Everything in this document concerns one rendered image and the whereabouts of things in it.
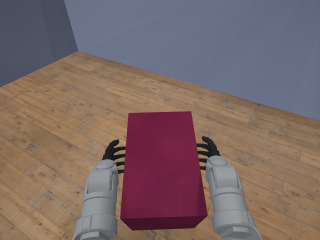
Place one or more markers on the carton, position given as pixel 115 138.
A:
pixel 162 182

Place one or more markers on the left robot hand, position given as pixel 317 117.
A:
pixel 109 154

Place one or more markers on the right robot forearm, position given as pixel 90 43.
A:
pixel 231 217

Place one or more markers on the right robot hand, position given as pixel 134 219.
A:
pixel 212 150

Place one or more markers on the left robot forearm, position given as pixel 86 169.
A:
pixel 98 213

